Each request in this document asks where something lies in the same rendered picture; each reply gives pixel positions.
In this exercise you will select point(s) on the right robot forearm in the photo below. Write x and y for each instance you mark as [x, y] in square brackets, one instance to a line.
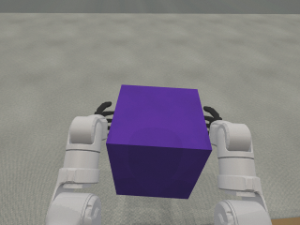
[237, 173]

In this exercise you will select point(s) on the left robot upper arm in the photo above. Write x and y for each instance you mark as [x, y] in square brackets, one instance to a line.
[75, 208]

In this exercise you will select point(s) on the right robot upper arm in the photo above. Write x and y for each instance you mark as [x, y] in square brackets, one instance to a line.
[237, 212]

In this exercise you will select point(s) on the robot left hand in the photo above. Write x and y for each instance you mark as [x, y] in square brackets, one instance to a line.
[100, 111]

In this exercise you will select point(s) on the left robot forearm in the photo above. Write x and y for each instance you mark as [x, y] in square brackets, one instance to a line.
[80, 168]

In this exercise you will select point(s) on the carton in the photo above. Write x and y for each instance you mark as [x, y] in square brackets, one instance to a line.
[158, 142]

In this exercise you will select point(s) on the robot right hand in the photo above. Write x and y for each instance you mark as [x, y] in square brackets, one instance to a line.
[210, 118]

